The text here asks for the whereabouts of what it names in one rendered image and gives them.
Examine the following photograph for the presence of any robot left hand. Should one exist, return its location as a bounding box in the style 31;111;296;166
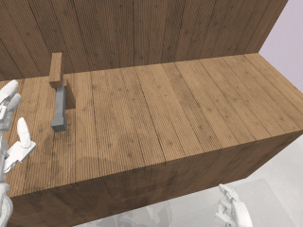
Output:
0;79;36;183

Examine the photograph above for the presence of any counter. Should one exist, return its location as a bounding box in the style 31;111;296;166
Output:
0;0;303;227

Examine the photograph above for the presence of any left robot forearm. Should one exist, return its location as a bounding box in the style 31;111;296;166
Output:
0;183;13;227

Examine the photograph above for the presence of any tap lever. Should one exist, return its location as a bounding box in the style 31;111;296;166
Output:
51;82;67;132

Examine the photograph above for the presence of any robot right hand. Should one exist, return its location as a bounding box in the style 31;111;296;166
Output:
215;183;253;227

